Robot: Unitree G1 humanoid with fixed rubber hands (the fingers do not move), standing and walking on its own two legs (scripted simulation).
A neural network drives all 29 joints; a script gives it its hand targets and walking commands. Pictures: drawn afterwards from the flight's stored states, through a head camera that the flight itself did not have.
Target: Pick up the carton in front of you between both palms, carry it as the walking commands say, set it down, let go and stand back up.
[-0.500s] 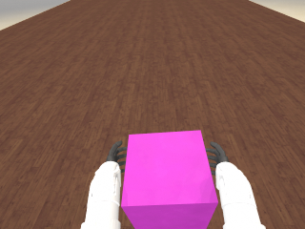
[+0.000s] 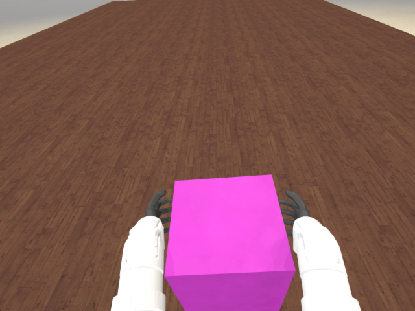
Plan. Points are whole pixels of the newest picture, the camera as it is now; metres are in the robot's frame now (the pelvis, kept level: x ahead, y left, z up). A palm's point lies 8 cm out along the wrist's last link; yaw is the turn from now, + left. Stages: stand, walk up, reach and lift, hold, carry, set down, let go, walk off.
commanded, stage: set down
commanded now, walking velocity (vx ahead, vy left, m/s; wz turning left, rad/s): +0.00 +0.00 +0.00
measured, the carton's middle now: (227, 247) +0.30 +0.00 -0.03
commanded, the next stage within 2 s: none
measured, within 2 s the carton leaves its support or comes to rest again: neither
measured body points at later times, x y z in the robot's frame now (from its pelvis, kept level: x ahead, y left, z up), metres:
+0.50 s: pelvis -0.01 +0.00 -0.03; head +0.14 -0.02 +0.39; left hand +0.36 +0.14 -0.09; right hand +0.35 -0.17 -0.10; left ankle +0.03 +0.12 -0.74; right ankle +0.05 -0.10 -0.74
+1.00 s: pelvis -0.05 +0.01 -0.17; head +0.17 -0.04 +0.22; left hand +0.40 +0.11 -0.24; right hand +0.39 -0.19 -0.25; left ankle +0.03 +0.13 -0.74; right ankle +0.04 -0.10 -0.74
